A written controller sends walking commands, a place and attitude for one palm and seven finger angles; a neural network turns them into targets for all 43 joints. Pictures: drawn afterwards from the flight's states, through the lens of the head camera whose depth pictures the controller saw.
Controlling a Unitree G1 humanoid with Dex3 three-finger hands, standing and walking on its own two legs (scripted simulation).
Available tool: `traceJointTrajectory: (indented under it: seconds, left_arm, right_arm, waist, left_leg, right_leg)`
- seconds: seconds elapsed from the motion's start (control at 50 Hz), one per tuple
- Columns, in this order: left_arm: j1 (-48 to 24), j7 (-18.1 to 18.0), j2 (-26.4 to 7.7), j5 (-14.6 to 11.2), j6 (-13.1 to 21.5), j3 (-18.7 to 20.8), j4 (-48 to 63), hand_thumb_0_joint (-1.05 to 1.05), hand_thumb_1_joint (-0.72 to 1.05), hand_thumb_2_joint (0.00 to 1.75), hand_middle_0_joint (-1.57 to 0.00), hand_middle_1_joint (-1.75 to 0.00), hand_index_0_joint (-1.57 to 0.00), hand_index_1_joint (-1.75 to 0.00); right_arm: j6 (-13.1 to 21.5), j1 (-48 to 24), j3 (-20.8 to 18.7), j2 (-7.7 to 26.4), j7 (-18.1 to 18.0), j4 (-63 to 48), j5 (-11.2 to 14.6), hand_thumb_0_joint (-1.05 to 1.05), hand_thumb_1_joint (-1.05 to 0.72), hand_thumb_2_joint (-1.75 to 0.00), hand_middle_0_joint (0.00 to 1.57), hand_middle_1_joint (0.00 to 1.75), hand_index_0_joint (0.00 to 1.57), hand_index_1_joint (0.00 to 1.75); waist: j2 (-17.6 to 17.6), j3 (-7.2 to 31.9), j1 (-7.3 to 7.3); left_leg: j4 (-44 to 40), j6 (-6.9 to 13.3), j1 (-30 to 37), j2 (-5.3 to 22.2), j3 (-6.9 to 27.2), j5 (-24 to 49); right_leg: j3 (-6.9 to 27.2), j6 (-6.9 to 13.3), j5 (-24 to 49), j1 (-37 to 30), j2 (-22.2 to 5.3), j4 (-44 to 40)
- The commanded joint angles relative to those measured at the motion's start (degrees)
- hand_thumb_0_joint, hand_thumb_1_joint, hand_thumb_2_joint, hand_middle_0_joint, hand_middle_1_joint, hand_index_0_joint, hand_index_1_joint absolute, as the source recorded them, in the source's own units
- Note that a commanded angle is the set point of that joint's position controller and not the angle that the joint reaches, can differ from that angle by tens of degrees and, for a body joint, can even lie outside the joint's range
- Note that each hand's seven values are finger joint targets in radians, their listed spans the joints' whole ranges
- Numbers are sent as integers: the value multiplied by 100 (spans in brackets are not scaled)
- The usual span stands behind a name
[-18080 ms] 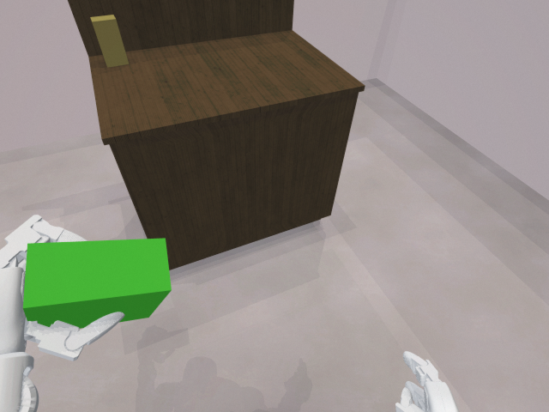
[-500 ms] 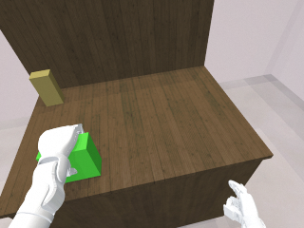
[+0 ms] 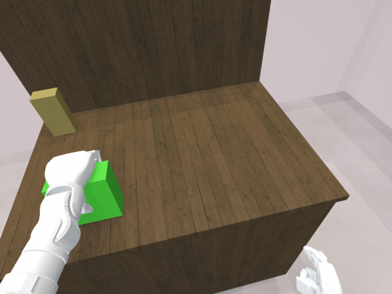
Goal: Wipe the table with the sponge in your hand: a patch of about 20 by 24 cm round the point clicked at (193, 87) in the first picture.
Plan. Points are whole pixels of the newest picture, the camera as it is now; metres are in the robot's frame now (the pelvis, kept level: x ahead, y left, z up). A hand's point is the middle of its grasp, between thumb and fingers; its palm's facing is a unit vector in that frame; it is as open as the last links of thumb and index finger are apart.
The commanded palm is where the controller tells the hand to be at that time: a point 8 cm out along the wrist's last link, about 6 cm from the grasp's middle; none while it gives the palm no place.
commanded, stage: wipe forward along the first lane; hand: left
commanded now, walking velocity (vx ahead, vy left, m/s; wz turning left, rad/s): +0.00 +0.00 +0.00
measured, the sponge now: (91, 200) +0.29 +0.30 +0.02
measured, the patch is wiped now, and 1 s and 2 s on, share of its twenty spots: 0.05 0.30 0.45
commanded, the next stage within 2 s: slide across to the middle lane in 1.22 s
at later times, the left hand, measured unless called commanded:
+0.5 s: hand (90, 164) +0.35 +0.31 +0.07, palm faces -0.10 -0.01 -0.99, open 10.2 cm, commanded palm +0.34 +0.30 +0.10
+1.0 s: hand (92, 147) +0.40 +0.32 +0.07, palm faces -0.12 +0.02 -0.99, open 10.2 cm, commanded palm +0.40 +0.32 +0.10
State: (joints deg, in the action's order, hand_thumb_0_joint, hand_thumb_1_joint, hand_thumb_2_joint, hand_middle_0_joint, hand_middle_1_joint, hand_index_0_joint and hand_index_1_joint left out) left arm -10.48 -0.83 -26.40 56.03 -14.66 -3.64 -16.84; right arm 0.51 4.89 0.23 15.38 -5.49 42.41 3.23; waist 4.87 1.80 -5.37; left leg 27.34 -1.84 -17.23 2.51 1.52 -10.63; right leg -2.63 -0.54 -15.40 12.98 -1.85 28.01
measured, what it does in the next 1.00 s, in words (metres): stands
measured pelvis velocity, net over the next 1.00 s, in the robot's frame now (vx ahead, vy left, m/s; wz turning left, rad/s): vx -0.01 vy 0.00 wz -0.01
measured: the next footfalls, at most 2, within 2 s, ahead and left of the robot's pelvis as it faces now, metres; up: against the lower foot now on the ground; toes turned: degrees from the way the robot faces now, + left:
none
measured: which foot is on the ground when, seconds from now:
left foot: down 0.00-1.00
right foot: down 0.00-1.00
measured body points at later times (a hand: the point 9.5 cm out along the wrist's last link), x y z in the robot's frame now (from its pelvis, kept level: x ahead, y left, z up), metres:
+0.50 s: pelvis -0.01 +0.00 -0.01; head +0.01 -0.03 +0.44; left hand +0.35 +0.31 +0.12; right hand +0.13 -0.26 -0.13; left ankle +0.04 +0.15 -0.74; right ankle -0.01 -0.13 -0.74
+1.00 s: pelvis -0.01 +0.00 -0.01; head +0.03 -0.01 +0.44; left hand +0.40 +0.32 +0.12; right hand +0.09 -0.27 -0.14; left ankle +0.04 +0.15 -0.74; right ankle -0.01 -0.13 -0.74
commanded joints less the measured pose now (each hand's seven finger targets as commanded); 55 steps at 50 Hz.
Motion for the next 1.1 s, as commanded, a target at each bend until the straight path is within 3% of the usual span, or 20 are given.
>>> traceJointTrajectory:
  seconds: [0.0, 0.06, 0.1, 0.12, 0.18, 0.2, 0.28, 0.3, 0.32, 0.36, 0.4, 0.44, 0.6, 0.66, 0.7, 0.72, 0.92, 0.96, 1.0, 1.08]
  left_arm:
    - [-1823, -213, -1265, 202, 127, 555, -12, 0, 10, 130, -120, -160, -120, -160]
    - [-2161, -201, -1026, 245, 205, 281, -480, 0, 10, 130, -120, -160, -120, -160]
    - [-2366, -250, -1356, 297, 276, 552, -569, 0, 10, 130, -120, -160, -120, -160]
    - [-2448, -249, -983, 292, 313, 213, -549, 0, 10, 130, -120, -160, -120, -160]
    - [-2516, -318, -1075, 325, 362, 302, -789, 0, 10, 130, -120, -160, -120, -160]
    - [-2500, -357, -1346, 323, 375, 570, -843, 0, 10, 130, -120, -160, -120, -160]
    - [-2889, -409, -1224, 295, 407, 364, -1150, 0, 10, 130, -120, -160, -120, -160]
    - [-2907, -450, -1591, 313, 411, 681, -1253, 0, 10, 130, -120, -160, -120, -160]
    - [-3077, -447, -1326, 314, 434, 403, -1269, 0, 10, 130, -120, -160, -120, -160]
    - [-3145, -456, -1375, 348, 440, 400, -1500, 0, 10, 130, -120, -160, -120, -160]
    - [-3316, -488, -1812, 388, 445, 731, -1685, 0, 10, 130, -120, -160, -120, -160]
    - [-3443, -478, -1489, 414, 500, 415, -1752, 0, 10, 130, -120, -160, -120, -160]
    - [-3799, -573, -1934, 485, 616, 722, -2254, 0, 10, 130, -120, -160, -120, -160]
    - [-3937, -598, -1722, 542, 625, 452, -2440, 0, 10, 130, -120, -160, -120, -160]
    - [-4081, -649, -2079, 548, 659, 772, -2542, 0, 10, 130, -120, -160, -120, -160]
    - [-4178, -649, -1893, 543, 671, 540, -2548, 0, 10, 130, -120, -160, -120, -160]
    - [-5003, -631, -2251, 684, 655, 521, -3085, 0, 10, 130, -120, -160, -120, -160]
    - [-4998, -613, -2488, 683, 650, 674, -3225, 0, 10, 130, -120, -160, -120, -160]
    - [-4958, -563, -2657, 681, 708, 852, -3185, 0, 10, 130, -120, -160, -120, -160]
    - [-4818, -501, -2560, 707, 759, 736, -3342, 0, 10, 130, -120, -160, -120, -160]
  right_arm:
    - [239, -619, -254, 730, -44, -776, -13, 0, -90, -90, 20, 30, 20, 30]
    - [205, -464, -252, 727, -39, -763, 5, 0, -90, -90, 20, 30, 20, 30]
    - [176, -392, -291, 775, -35, -721, 2, 0, -90, -90, 20, 30, 20, 30]
    - [178, -334, -296, 726, -26, -804, 18, 0, -90, -90, 20, 30, 20, 30]
    - [129, -242, -321, 744, 5, -776, 18, 0, -90, -90, 20, 30, 20, 30]
    - [112, -189, -345, 790, 2, -735, 10, 0, -90, -90, 20, 30, 20, 30]
    - [72, -126, -329, 776, 1, -745, 48, 0, -90, -90, 20, 30, 20, 30]
    - [55, -76, -348, 824, -9, -670, 45, 0, -90, -90, 20, 30, 20, 30]
    - [58, -36, -338, 791, -11, -736, 54, 0, -90, -90, 20, 30, 20, 30]
    - [45, 22, -345, 798, -8, -693, 59, 0, -90, -90, 20, 30, 20, 30]
    - [7, 75, -352, 864, -14, -612, 57, 0, -90, -90, 20, 30, 20, 30]
    - [15, 166, -361, 805, 4, -673, 69, 0, -90, -90, 20, 30, 20, 30]
    - [-87, 347, -390, 889, 36, -590, 68, 0, -90, -90, 20, 30, 20, 30]
    - [-98, 454, -389, 861, 58, -608, 69, 0, -90, -90, 20, 30, 20, 30]
    - [-108, 512, -411, 906, 47, -547, 59, 0, -90, -90, 20, 30, 20, 30]
    - [-111, 539, -406, 892, 45, -586, 66, 0, -90, -90, 20, 30, 20, 30]
    - [-131, 857, -386, 945, 51, -485, 73, 0, -90, -90, 20, 30, 20, 30]
    - [-139, 899, -387, 972, 51, -480, 78, 0, -90, -90, 20, 30, 20, 30]
    - [-154, 948, -399, 973, 56, -484, 62, 0, -90, -90, 20, 30, 20, 30]
    - [-203, 1062, -412, 983, 102, -503, 58, 0, -90, -90, 20, 30, 20, 30]
  waist:
    - [-703, 726, 185]
    - [-828, 716, 284]
    - [-714, 872, 253]
    - [-639, 986, 311]
    - [-699, 1080, 302]
    - [-773, 1115, 268]
    - [-784, 957, 380]
    - [-677, 1012, 338]
    - [-725, 1052, 408]
    - [-784, 1072, 424]
    - [-691, 1010, 420]
    - [-636, 1140, 457]
    - [-564, 1139, 515]
    - [-534, 1210, 573]
    - [-626, 1328, 564]
    - [-527, 1350, 630]
    - [-402, 1464, 824]
    - [-514, 1555, 821]
    - [-253, 1792, 728]
    - [-456, 1793, 769]
  left_leg:
    - [-218, 371, 585, -400, -173, 4]
    - [-152, 373, 416, -391, -200, -135]
    - [-122, 366, 411, -392, -179, -131]
    - [-66, 391, 410, -404, -223, -87]
    - [-10, 381, 348, -372, -200, 10]
    - [-11, 382, 314, -372, -176, -7]
    - [-1, 403, 155, -359, -196, -260]
    - [-19, 384, 134, -361, -156, -281]
    - [29, 418, 114, -377, -179, -259]
    - [45, 412, 77, -358, -193, -273]
    - [29, 404, 16, -357, -165, -345]
    - [68, 422, 22, -359, -176, -306]
    - [138, 418, -160, -344, -155, -290]
    - [178, 427, -157, -333, -161, -348]
    - [197, 431, -212, -322, -126, -319]
    - [238, 445, -216, -335, -173, -333]
    - [334, 451, -360, -307, -124, -395]
    - [392, 461, -437, -292, -158, -343]
    - [407, 437, -374, -293, -138, -57]
    - [477, 451, -430, -285, -176, 91]
  right_leg:
    - [145, 327, 253, 597, 304, -644]
    - [67, 293, 155, 790, 289, -566]
    - [118, 327, 157, 786, 302, -513]
    - [48, 310, 236, 773, 292, -461]
    - [72, 311, 370, 809, 284, -409]
    - [92, 325, 356, 755, 302, -397]
    - [61, 275, 105, 969, 274, -407]
    - [87, 308, 50, 937, 299, -381]
    - [44, 285, 105, 940, 292, -361]
    - [58, 271, 88, 994, 279, -359]
    - [93, 290, 0, 1030, 289, -373]
    - [55, 281, 50, 1053, 282, -322]
    - [90, 294, 78, 1164, 306, -279]
    - [53, 291, 26, 1272, 311, -240]
    - [94, 298, 53, 1219, 325, -224]
    - [87, 277, 64, 1239, 316, -221]
    - [96, 272, 37, 1463, 333, -123]
    - [136, 244, 108, 1390, 325, -135]
    - [143, 293, 361, 1272, 336, -74]
    - [122, 263, 594, 1240, 345, -55]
